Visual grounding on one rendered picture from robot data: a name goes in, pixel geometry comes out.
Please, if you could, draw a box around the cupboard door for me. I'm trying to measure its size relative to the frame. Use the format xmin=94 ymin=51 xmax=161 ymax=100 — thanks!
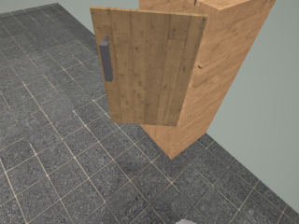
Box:
xmin=90 ymin=6 xmax=208 ymax=127

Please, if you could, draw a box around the handle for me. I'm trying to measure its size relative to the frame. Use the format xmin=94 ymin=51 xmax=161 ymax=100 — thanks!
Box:
xmin=99 ymin=35 xmax=113 ymax=82

